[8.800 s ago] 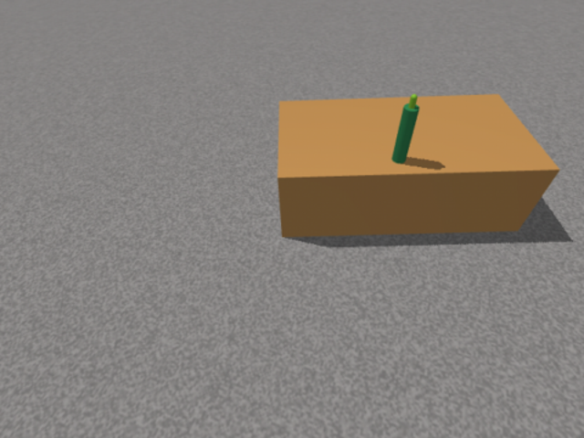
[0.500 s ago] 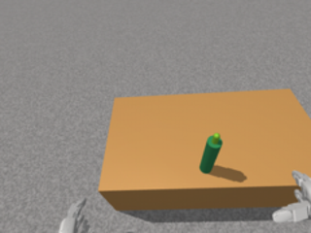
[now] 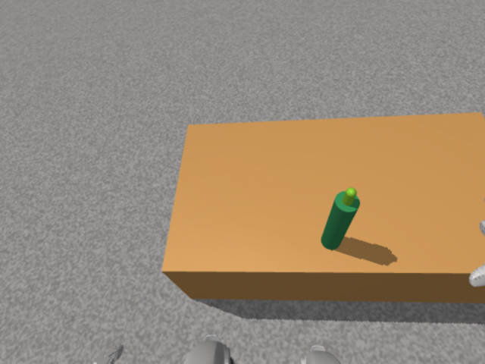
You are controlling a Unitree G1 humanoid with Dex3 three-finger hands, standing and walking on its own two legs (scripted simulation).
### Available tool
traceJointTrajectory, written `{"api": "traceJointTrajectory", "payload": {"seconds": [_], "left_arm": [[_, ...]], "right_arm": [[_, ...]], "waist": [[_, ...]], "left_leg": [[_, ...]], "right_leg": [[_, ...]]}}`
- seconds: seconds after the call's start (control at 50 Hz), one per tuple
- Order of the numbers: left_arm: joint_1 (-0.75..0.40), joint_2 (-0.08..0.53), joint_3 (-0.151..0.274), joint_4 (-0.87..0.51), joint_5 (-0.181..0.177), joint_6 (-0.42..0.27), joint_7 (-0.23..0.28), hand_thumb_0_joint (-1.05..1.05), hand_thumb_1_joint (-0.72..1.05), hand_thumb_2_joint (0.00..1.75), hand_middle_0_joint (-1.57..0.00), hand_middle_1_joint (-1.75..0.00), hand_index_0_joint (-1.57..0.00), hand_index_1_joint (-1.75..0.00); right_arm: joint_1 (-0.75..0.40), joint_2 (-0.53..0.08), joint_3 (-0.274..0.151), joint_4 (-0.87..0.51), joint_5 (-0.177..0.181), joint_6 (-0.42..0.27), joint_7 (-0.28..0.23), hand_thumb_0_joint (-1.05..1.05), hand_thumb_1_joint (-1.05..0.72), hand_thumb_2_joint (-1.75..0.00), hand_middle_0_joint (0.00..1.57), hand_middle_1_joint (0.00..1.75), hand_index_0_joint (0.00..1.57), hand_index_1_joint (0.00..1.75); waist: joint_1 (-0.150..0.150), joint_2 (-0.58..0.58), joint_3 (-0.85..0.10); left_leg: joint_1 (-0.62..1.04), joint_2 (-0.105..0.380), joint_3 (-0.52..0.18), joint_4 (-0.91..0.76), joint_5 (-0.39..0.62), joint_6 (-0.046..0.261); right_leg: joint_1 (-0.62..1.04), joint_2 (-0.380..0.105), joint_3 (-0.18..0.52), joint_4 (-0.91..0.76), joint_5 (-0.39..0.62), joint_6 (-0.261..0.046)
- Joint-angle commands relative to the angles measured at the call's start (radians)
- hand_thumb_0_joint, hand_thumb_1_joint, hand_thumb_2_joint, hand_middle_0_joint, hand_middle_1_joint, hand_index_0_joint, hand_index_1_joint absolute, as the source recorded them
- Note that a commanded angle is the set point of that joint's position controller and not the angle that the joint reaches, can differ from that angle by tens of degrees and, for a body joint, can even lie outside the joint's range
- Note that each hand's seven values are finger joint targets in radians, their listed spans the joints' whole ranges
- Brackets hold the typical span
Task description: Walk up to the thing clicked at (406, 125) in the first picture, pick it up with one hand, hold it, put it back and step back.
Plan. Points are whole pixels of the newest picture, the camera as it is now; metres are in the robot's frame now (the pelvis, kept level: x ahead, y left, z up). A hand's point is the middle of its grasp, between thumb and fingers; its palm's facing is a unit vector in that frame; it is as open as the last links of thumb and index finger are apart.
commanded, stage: go down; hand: right
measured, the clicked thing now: (339, 219) +0.47 -0.17 -0.22
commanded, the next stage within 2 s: approach in 0.98 s
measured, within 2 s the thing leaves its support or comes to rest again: neither
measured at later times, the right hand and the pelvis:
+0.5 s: hand out of the picture +0.37 -0.35 +0.00, palm faces +0.10 +0.99 -0.12, open 17.6 cm; pelvis +0.00 +0.00 -0.01, yaw +1 degrees
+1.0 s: hand out of the picture +0.39 -0.36 +0.00, palm faces +0.10 +0.99 -0.10, open 17.5 cm; pelvis +0.00 +0.00 -0.01, yaw +1 degrees
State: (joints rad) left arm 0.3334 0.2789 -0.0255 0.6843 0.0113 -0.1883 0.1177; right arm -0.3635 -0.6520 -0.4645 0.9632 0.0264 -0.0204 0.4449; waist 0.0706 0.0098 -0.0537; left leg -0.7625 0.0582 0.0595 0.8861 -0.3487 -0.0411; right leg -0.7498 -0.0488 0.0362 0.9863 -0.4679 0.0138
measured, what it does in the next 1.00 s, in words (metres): stands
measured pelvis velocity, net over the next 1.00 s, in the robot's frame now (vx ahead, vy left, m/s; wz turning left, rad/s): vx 0.00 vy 0.00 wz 0.01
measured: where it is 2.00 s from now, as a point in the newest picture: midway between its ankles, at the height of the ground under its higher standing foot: outside the picture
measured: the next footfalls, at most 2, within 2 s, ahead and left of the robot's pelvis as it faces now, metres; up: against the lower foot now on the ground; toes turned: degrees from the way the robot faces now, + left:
none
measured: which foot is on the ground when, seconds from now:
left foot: down 0.00-1.00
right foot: down 0.00-1.00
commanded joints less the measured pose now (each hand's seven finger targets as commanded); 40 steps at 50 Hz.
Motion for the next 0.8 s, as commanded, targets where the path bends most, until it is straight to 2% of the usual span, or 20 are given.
{"api": "traceJointTrajectory", "payload": {"seconds": [0.0, 0.02, 0.04, 0.14, 0.16, 0.18, 0.22, 0.26, 0.3, 0.32, 0.4, 0.44, 0.46, 0.48, 0.52, 0.6, 0.66, 0.7, 0.74, 0.78], "left_arm": [[0.065, 0.199, 0.065, -0.087, -0.004, -0.028, 0.010, 0.00, 0.90, 0.90, -0.20, -0.30, -0.20, -0.29], [0.084, 0.204, 0.072, -0.066, -0.002, -0.025, 0.008, 0.00, 0.90, 0.89, -0.20, -0.30, -0.20, -0.29], [0.073, 0.197, 0.065, -0.079, -0.002, -0.024, 0.006, 0.00, 0.90, 0.89, -0.20, -0.30, -0.20, -0.30], [0.081, 0.206, 0.058, -0.073, -0.001, -0.018, -0.003, 0.00, 0.91, 0.89, -0.20, -0.30, -0.21, -0.29], [0.079, 0.211, 0.058, -0.082, -0.003, -0.021, -0.002, 0.00, 0.91, 0.89, -0.20, -0.30, -0.21, -0.29], [0.078, 0.212, 0.056, -0.081, -0.002, -0.019, -0.004, 0.00, 0.91, 0.89, -0.20, -0.31, -0.21, -0.30], [0.082, 0.216, 0.052, -0.078, -0.003, -0.017, -0.005, 0.00, 0.91, 0.89, -0.20, -0.30, -0.21, -0.30], [0.087, 0.218, 0.050, -0.073, -0.002, -0.016, -0.007, 0.00, 0.91, 0.89, -0.20, -0.31, -0.21, -0.30], [0.099, 0.223, 0.050, -0.069, -0.001, -0.010, -0.008, 0.00, 0.91, 0.90, -0.20, -0.31, -0.21, -0.30], [0.095, 0.223, 0.049, -0.071, -0.001, -0.010, -0.009, 0.00, 0.90, 0.90, -0.20, -0.31, -0.21, -0.30], [0.104, 0.225, 0.044, -0.064, 0.000, -0.005, -0.014, 0.00, 0.90, 0.90, -0.20, -0.31, -0.21, -0.30], [0.121, 0.230, 0.051, -0.053, 0.001, 0.004, -0.015, 0.00, 0.90, 0.90, -0.20, -0.31, -0.21, -0.30], [0.107, 0.223, 0.044, -0.070, 0.000, 0.002, -0.018, 0.00, 0.91, 0.89, -0.20, -0.31, -0.21, -0.30], [0.108, 0.226, 0.043, -0.069, 0.000, 0.005, -0.019, 0.00, 0.91, 0.90, -0.20, -0.31, -0.21, -0.30], [0.110, 0.229, 0.043, -0.069, -0.002, 0.007, -0.021, 0.00, 0.91, 0.90, -0.20, -0.31, -0.21, -0.30], [0.119, 0.233, 0.043, -0.060, 0.001, 0.014, -0.025, 0.00, 0.90, 0.90, -0.20, -0.31, -0.21, -0.30], [0.118, 0.230, 0.041, -0.064, 0.002, 0.018, -0.031, 0.00, 0.90, 0.90, -0.21, -0.31, -0.21, -0.31], [0.109, 0.233, 0.038, -0.064, 0.003, 0.019, -0.033, 0.00, 0.90, 0.90, -0.21, -0.31, -0.21, -0.31], [0.112, 0.235, 0.038, -0.065, 0.003, 0.022, -0.036, 0.00, 0.90, 0.90, -0.21, -0.31, -0.21, -0.31], [0.113, 0.234, 0.040, -0.067, 0.002, 0.025, -0.037, 0.00, 0.90, 0.90, -0.21, -0.31, -0.21, -0.31]], "right_arm": [[-0.294, -0.382, -0.087, -0.109, 0.028, -0.117, 0.015, 0.00, 0.61, -0.05, 0.04, 0.06, 0.04, 0.06], [-0.270, -0.382, -0.089, -0.060, 0.017, -0.122, 0.018, 0.00, 0.60, -0.05, 0.04, 0.05, 0.04, 0.05], [-0.311, -0.406, -0.099, -0.074, 0.023, -0.137, 0.022, 0.00, 0.59, -0.05, 0.05, 0.05, 0.05, 0.05], [-0.367, -0.434, -0.100, -0.041, 0.026, -0.174, 0.043, 0.00, 0.60, -0.06, 0.04, 0.06, 0.04, 0.06], [-0.402, -0.444, -0.104, -0.045, 0.029, -0.182, 0.046, 0.00, 0.60, -0.05, 0.04, 0.05, 0.04, 0.05], [-0.381, -0.451, -0.108, -0.020, 0.026, -0.183, 0.047, 0.00, 0.59, -0.05, 0.04, 0.05, 0.05, 0.05], [-0.395, -0.459, -0.116, -0.004, 0.036, -0.191, 0.054, 0.00, 0.59, -0.05, 0.04, 0.05, 0.05, 0.05], [-0.404, -0.477, -0.116, -0.004, 0.035, -0.200, 0.058, 0.00, 0.58, -0.05, 0.05, 0.05, 0.05, 0.05], [-0.402, -0.487, -0.128, 0.003, 0.039, -0.201, 0.067, 0.00, 0.57, -0.05, 0.05, 0.05, 0.05, 0.05], [-0.431, -0.491, -0.127, -0.014, 0.043, -0.206, 0.070, 0.00, 0.58, -0.06, 0.05, 0.05, 0.05, 0.05], [-0.398, -0.516, -0.150, 0.026, 0.044, -0.213, 0.082, 0.00, 0.57, -0.05, 0.05, 0.05, 0.05, 0.05], [-0.392, -0.505, -0.145, 0.039, 0.041, -0.212, 0.088, 0.00, 0.56, -0.06, 0.05, 0.05, 0.05, 0.05], [-0.435, -0.525, -0.151, -0.006, 0.044, -0.220, 0.089, 0.00, 0.56, -0.05, 0.05, 0.05, 0.05, 0.05], [-0.441, -0.520, -0.151, 0.012, 0.048, -0.222, 0.093, 0.00, 0.56, -0.05, 0.05, 0.05, 0.05, 0.05], [-0.425, -0.532, -0.160, 0.018, 0.048, -0.220, 0.094, 0.00, 0.56, -0.06, 0.05, 0.05, 0.05, 0.05], [-0.429, -0.534, -0.159, 0.024, 0.049, -0.227, 0.106, 0.00, 0.54, -0.06, 0.05, 0.05, 0.05, 0.05], [-0.445, -0.535, -0.167, 0.021, 0.057, -0.232, 0.113, 0.00, 0.55, -0.06, 0.05, 0.05, 0.05, 0.05], [-0.463, -0.555, -0.167, 0.023, 0.050, -0.237, 0.111, 0.00, 0.55, -0.07, 0.05, 0.05, 0.05, 0.05], [-0.451, -0.547, -0.169, 0.045, 0.054, -0.240, 0.118, 0.00, 0.54, -0.06, 0.05, 0.05, 0.05, 0.05], [-0.469, -0.557, -0.169, 0.041, 0.049, -0.240, 0.116, 0.00, 0.55, -0.06, 0.05, 0.05, 0.05, 0.05]], "waist": [[-0.016, -0.153, -0.325], [-0.012, -0.154, -0.325], [-0.009, -0.137, -0.312], [-0.011, -0.156, -0.334], [0.003, -0.147, -0.359], [-0.007, -0.154, -0.350], [-0.003, -0.156, -0.350], [-0.009, -0.171, -0.354], [-0.008, -0.163, -0.393], [-0.005, -0.183, -0.385], [-0.010, -0.176, -0.405], [-0.002, -0.154, -0.405], [-0.005, -0.161, -0.404], [0.004, -0.167, -0.409], [-0.002, -0.166, -0.403], [-0.004, -0.191, -0.429], [0.006, -0.177, -0.431], [0.004, -0.202, -0.409], [0.003, -0.201, -0.416], [0.007, -0.185, -0.413]], "left_leg": [[0.168, -0.049, 0.006, -0.073, 0.154, 0.068], [0.163, -0.047, 0.000, -0.072, 0.157, 0.068], [0.168, -0.048, 0.000, -0.079, 0.144, 0.066], [0.146, -0.047, -0.007, -0.070, 0.130, 0.066], [0.135, -0.050, -0.006, -0.069, 0.125, 0.065], [0.139, -0.048, -0.006, -0.066, 0.121, 0.067], [0.117, -0.050, -0.006, -0.067, 0.101, 0.067], [0.124, -0.051, -0.007, -0.061, 0.114, 0.067], [0.123, -0.052, -0.005, -0.050, 0.164, 0.067], [0.115, -0.052, -0.007, -0.052, 0.151, 0.067], [0.119, -0.051, -0.005, -0.034, 0.198, 0.067], [0.122, -0.050, -0.009, -0.034, 0.215, 0.065], [0.128, -0.050, -0.012, -0.038, 0.211, 0.065], [0.113, -0.051, -0.013, -0.039, 0.203, 0.066], [0.124, -0.049, -0.014, -0.041, 0.200, 0.065], [0.089, -0.052, -0.009, -0.022, 0.226, 0.069], [0.098, -0.053, -0.010, -0.018, 0.248, 0.067], [0.069, -0.053, -0.010, -0.019, 0.209, 0.069], [0.051, -0.056, -0.003, -0.012, 0.192, 0.070], [0.078, -0.053, -0.010, -0.021, 0.186, 0.068]], "right_leg": [[0.144, 0.019, 0.015, -0.176, 0.275, -0.010], [0.142, 0.023, 0.011, -0.167, 0.275, -0.012], [0.109, 0.025, 0.009, -0.167, 0.249, -0.018], [0.114, 0.026, 0.008, -0.156, 0.226, -0.020], [0.120, 0.024, 0.011, -0.154, 0.220, -0.020], [0.114, 0.026, 0.010, -0.158, 0.213, -0.019], [0.110, 0.024, 0.013, -0.155, 0.191, -0.020], [0.112, 0.026, 0.011, -0.153, 0.207, -0.018], [0.134, 0.025, 0.011, -0.132, 0.283, -0.015], [0.132, 0.025, 0.011, -0.133, 0.266, -0.016], [0.133, 0.024, 0.012, -0.111, 0.339, -0.015], [0.126, 0.025, 0.010, -0.101, 0.358, -0.020], [0.115, 0.027, 0.007, -0.101, 0.339, -0.023], [0.126, 0.024, 0.009, -0.100, 0.337, -0.020], [0.120, 0.027, 0.007, -0.102, 0.317, -0.024], [0.164, 0.018, 0.015, -0.086, 0.414, -0.015], [0.144, 0.019, 0.014, -0.073, 0.428, -0.016], [0.142, 0.020, 0.014, -0.079, 0.384, -0.017], [0.148, 0.011, 0.030, -0.085, 0.397, -0.010], [0.117, 0.023, 0.014, -0.083, 0.333, -0.021]]}}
